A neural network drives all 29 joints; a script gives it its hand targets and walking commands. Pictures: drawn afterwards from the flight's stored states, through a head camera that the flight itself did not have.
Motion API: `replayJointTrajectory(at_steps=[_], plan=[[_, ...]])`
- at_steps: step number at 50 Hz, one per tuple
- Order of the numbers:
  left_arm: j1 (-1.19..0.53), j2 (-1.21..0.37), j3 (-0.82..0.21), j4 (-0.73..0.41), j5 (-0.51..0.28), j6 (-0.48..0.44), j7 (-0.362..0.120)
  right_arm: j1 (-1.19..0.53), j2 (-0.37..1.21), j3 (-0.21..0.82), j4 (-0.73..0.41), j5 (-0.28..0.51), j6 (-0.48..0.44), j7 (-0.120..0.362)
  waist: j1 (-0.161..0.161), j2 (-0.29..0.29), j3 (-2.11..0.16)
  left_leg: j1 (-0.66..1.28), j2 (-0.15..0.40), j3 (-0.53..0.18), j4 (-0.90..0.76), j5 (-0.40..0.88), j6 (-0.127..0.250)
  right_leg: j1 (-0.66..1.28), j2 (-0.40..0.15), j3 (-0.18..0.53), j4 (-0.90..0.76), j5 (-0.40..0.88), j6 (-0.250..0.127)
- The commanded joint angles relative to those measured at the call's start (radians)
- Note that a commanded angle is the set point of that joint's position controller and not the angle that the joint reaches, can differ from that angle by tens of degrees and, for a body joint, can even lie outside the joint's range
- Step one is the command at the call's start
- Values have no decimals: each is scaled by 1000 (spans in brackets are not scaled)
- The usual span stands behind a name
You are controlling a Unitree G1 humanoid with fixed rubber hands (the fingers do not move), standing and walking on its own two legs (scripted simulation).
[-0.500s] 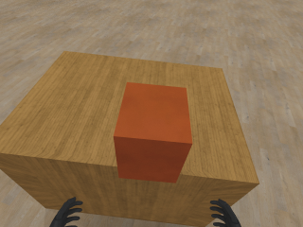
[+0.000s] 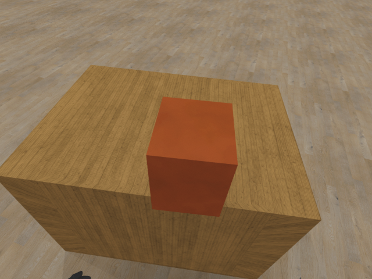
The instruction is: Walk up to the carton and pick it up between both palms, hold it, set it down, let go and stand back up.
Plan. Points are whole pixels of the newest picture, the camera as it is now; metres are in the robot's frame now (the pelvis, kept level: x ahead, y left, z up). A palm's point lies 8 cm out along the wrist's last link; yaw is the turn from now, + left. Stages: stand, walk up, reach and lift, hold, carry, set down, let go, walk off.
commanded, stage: stand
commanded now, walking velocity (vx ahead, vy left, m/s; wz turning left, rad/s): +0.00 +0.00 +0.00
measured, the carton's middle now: (191, 157) +0.43 -0.01 +0.01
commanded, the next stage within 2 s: none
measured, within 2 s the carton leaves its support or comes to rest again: neither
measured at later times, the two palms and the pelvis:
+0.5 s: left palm out of the picture +0.01 +0.25 -0.12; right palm out of the picture +0.00 -0.22 -0.13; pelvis -0.02 +0.02 +0.00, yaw -1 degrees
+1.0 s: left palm out of the picture -0.02 +0.22 -0.14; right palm out of the picture -0.02 -0.21 -0.14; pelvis +0.00 +0.01 +0.01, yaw -2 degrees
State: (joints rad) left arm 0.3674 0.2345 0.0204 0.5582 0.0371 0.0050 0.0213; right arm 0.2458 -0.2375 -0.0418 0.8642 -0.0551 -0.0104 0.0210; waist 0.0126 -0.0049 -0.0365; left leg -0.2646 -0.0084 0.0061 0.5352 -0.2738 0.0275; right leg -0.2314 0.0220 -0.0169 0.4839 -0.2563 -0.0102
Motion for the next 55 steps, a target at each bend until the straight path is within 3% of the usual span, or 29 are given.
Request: replayJointTrajectory(at_steps=[1, 2, 3, 4, 6, 8, 10, 12, 15, 17, 18, 19, 22, 23, 25, 27, 29, 32, 34, 38, 40, 41, 42, 43, 45, 46, 52, 54, 55], plan=[[-5, 66, 19, -53, -5, -39, -5, -28, -116, -36, -72, -2, 3, 5, -7, -64, 43, 8, 87, -102, -81, 71, 8, -95, -92, 113, -114, 42, -30], [29, 49, 16, -34, -2, -46, 0, 18, -139, -45, -46, -3, 10, -12, 7, 33, 49, -8, 81, -102, -95, 59, 7, -77, -109, 136, -120, 37, -45], [16, 56, 18, -38, -7, -40, 4, -9, -99, -36, -52, 6, 8, -4, 0, 46, 47, -16, 93, -113, -117, 42, 12, -69, -94, 124, -102, 53, -43], [0, 80, 22, -32, -5, -40, -2, -4, -104, -32, -49, 7, 8, 0, -9, -16, 52, -16, 88, -121, -118, 44, 17, -56, -89, 111, -105, 45, -34], [26, 80, 19, 6, -4, -39, 1, 19, -91, -34, -38, 11, 9, -4, -7, -26, 11, 10, 79, -108, -107, 33, 18, -54, -90, 129, -125, 18, -44], [26, 59, 16, 13, -5, -42, 4, 38, -114, -37, -32, 11, 8, -8, -18, 83, 36, -11, 70, -104, -133, 51, 20, -39, -102, 134, -118, 41, -40], [73, 98, 26, 36, -6, -37, 0, 68, -91, -32, -14, 16, 13, -8, 1, -13, 52, -32, 82, -122, -145, 4, 17, -51, -94, 134, -126, -27, -38], [80, 109, 36, 66, -5, -31, 1, 64, -67, -23, -2, 21, 6, -7, 3, 44, 33, -39, 96, -143, -174, -25, 20, -35, -84, 124, -102, 12, -31], [88, 48, 16, 100, -6, -22, 11, 110, -90, -37, 25, 26, 11, -17, -6, 9, 87, -88, 98, -157, -210, -100, 32, -24, -77, 110, -105, -6, -34], [101, 2, -2, 116, -7, -25, 12, 40, -93, -30, 19, 16, 21, -26, 20, 12, 164, -92, 119, -178, -245, -149, 38, -73, -72, 106, -104, -8, -27], [77, 15, -1, 122, -6, -24, 11, 56, -99, -32, 21, 18, 19, -30, 0, 23, 129, -95, 117, -185, -251, -155, 42, -47, -77, 105, -102, -5, -31], [57, 14, -4, 132, -10, -23, 9, 77, -99, -39, 35, 19, 18, -27, -15, -25, 118, -87, 116, -180, -263, -192, 43, -55, -74, 102, -109, -28, -33], [121, 45, 4, 171, -15, -38, 7, 92, -91, -33, 59, 28, 14, -27, 8, 41, 125, -43, 113, -167, -267, -154, 42, -93, -64, 107, -108, -6, -29], [102, 58, 11, 198, -11, -41, 8, 81, -63, -29, 62, 34, 15, -28, -15, 5, 143, -61, 117, -191, -286, -184, 38, -91, -58, 92, -100, -5, -23], [131, 40, 1, 215, -9, -42, 15, 102, -69, -26, 93, 36, 17, -27, 2, 73, 77, -17, 103, -166, -266, -106, 47, -34, -78, 112, -97, 42, -26], [136, 35, 8, 230, -16, -46, 16, 132, -78, -30, 95, 35, 4, -27, -15, 44, -4, 29, 127, -184, -271, -64, 36, 22, -81, 102, -71, 50, -20], [118, 10, -1, 256, -14, -43, 17, 58, -79, -28, 105, 31, 5, -27, 11, 46, 83, 7, 103, -127, -241, -9, 49, -27, -91, 121, -104, 69, -29], [117, 38, 8, 291, -14, -31, 22, 134, 0, -7, 147, 40, 9, -28, -12, 24, 145, -37, 88, -120, -238, 9, 39, -23, -102, 140, -117, 75, -27], [153, 31, 1, 325, -19, -23, 18, 116, -16, -12, 148, 41, 7, -24, -7, 39, 125, 4, 98, -134, -263, -73, 49, -67, -80, 109, -115, 22, -15], [130, -41, -26, 353, -25, -28, 23, 148, -49, -16, 178, 41, 12, -35, -23, -28, 117, 27, 93, -125, -243, -25, 45, -42, -85, 120, -136, 36, -20], [128, -10, -19, 367, -19, -42, 21, 132, -63, -20, 180, 42, 11, -40, -22, 10, 49, 109, 97, -117, -224, 76, 43, -41, -98, 132, -122, 112, -38], [101, 3, -12, 371, -20, -42, 24, 134, -31, -16, 200, 39, 10, -42, -27, -41, 87, 27, 96, -128, -235, 63, 43, 1, -90, 111, -129, 102, -33], [105, 10, -12, 381, -25, -43, 24, 136, 0, -5, 200, 42, 9, -36, -21, -25, 116, -18, 84, -117, -247, 27, 37, 10, -90, 118, -125, 86, -23], [158, -11, -14, 411, -20, -36, 28, 119, -16, -2, 197, 40, 4, -35, -6, -85, 156, 14, 91, -119, -228, 53, 38, -22, -88, 115, -132, 93, -19], [155, -41, -24, 427, -23, -34, 27, 123, -8, -9, 213, 42, 5, -35, -5, -39, 82, 56, 78, -88, -205, 81, 38, -22, -100, 128, -144, 96, -29], [149, -40, -22, 438, -24, -32, 27, 143, 13, 2, 221, 42, 5, -32, -18, 37, 120, 31, 76, -88, -218, 58, 32, -11, -97, 127, -137, 98, -18], [108, -7, -20, 487, -18, -33, 29, 167, 7, 6, 253, 44, 3, -45, -42, -39, 115, 62, 87, -80, -190, 180, 28, 13, -101, 115, -137, 190, -25], [139, -31, -22, 496, -23, -40, 25, 191, 30, 12, 284, 51, 3, -51, -14, 6, 94, 91, 89, -75, -190, 201, 31, 10, -98, 113, -128, 169, -30], [141, -23, -21, 510, -24, -39, 28, 185, 8, 8, 275, 46, 1, -55, -23, -9, 117, 75, 88, -75, -189, 178, 33, 11, -103, 120, -142, 165, -31]])
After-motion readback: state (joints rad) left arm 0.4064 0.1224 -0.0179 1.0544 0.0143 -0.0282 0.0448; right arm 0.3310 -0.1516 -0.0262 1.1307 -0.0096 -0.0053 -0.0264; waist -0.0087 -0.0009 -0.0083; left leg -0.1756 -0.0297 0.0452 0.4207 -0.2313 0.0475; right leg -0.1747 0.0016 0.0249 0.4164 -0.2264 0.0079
